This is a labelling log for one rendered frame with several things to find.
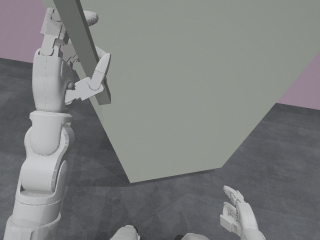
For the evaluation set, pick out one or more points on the robot left hand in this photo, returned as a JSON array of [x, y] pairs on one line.
[[52, 69]]

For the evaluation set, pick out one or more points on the robot right hand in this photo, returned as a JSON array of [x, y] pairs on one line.
[[240, 218]]

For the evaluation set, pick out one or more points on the left robot forearm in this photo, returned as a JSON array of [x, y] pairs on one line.
[[42, 179]]

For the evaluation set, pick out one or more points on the right robot forearm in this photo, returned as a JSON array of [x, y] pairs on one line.
[[251, 234]]

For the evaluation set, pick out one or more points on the fridge door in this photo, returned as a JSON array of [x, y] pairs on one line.
[[190, 79]]

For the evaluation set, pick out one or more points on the handle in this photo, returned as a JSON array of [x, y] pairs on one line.
[[75, 23]]

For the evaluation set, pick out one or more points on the robot left thigh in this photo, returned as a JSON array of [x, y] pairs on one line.
[[126, 233]]

